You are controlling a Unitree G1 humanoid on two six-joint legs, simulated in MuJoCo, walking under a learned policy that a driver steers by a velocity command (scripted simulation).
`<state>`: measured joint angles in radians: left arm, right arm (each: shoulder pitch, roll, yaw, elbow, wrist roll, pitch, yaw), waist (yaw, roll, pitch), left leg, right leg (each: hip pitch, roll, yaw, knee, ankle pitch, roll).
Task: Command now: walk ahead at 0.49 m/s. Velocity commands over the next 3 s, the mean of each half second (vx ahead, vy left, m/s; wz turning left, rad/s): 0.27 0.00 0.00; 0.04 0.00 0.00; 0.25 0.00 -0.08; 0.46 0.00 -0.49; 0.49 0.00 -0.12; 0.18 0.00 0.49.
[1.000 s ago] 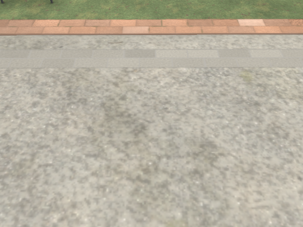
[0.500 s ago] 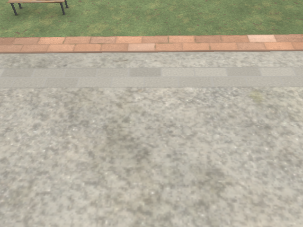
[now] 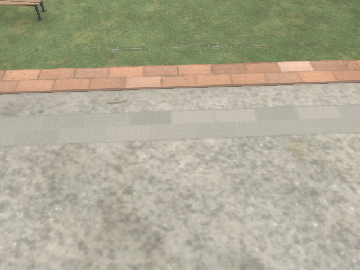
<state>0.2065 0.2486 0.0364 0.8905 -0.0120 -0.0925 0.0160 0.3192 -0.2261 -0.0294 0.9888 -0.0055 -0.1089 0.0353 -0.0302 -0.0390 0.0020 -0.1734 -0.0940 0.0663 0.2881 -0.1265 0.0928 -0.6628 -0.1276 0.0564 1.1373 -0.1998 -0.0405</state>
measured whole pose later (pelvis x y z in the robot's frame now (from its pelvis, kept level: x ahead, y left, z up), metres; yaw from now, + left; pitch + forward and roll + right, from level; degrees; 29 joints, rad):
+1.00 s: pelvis +0.25 -0.05 -0.01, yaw +1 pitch +0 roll +0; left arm 0.20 0.20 0.03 1.03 0.00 -0.01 0.03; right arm 0.26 -0.18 -0.03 1.08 0.00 -0.02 -0.04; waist 0.00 0.00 0.03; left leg -0.21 0.02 0.00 0.52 -0.31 -0.01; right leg -0.28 0.01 -0.04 0.50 -0.22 -0.03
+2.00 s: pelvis +0.60 -0.09 -0.01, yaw -19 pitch +1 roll -1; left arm 0.24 0.24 0.07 0.87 -0.01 -0.07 -0.03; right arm 0.15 -0.26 -0.06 0.82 0.00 -0.14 -0.02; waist 0.02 0.02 0.03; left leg -0.61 0.13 -0.08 1.15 -0.28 -0.01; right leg -0.24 0.15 0.02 0.37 -0.14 -0.13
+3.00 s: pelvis +1.04 -0.21 +0.00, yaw -3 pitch +2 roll +0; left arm 0.18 0.26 0.06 0.66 0.03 -0.11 0.05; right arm 0.26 -0.28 -0.04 0.72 -0.07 -0.06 0.07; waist 0.02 0.02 0.01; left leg -0.52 0.06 0.01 0.96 -0.35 -0.06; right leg -0.26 0.01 -0.09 0.26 -0.05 -0.06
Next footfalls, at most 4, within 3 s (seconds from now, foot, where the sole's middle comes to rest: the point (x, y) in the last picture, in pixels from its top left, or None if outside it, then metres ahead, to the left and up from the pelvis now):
0.26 right None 0.33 -0.15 -0.78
0.60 left None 0.27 0.08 -0.78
1.80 right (221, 234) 0.65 -0.15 -0.78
2.30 left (194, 168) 0.98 -0.07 -0.78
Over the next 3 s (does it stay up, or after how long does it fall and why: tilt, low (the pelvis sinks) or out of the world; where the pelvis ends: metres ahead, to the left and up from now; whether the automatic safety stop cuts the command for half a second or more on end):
stays up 1.04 -0.21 0.00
